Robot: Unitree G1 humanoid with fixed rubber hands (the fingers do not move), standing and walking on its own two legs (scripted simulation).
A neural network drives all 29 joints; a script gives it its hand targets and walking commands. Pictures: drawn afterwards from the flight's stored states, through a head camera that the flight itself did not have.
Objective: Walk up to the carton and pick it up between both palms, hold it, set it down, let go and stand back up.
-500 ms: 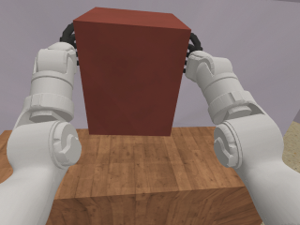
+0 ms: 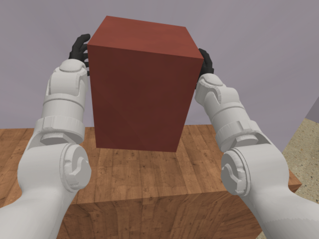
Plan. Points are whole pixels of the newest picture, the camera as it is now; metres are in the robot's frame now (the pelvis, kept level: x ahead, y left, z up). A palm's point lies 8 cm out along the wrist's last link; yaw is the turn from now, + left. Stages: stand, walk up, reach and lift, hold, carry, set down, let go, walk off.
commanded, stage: set down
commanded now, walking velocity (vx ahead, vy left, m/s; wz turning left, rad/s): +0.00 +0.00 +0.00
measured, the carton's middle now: (142, 85) +0.42 -0.03 +0.26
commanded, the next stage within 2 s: none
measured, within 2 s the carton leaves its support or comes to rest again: neither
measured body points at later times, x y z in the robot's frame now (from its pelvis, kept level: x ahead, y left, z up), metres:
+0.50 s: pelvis +0.00 +0.00 +0.00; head -0.05 +0.05 +0.45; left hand +0.46 +0.10 +0.26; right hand +0.39 -0.19 +0.25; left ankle +0.01 +0.12 -0.75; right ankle +0.00 -0.12 -0.75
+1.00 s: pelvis +0.00 +0.01 +0.00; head -0.02 +0.05 +0.45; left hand +0.47 +0.09 +0.21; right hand +0.39 -0.20 +0.20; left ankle +0.01 +0.12 -0.75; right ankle +0.00 -0.12 -0.75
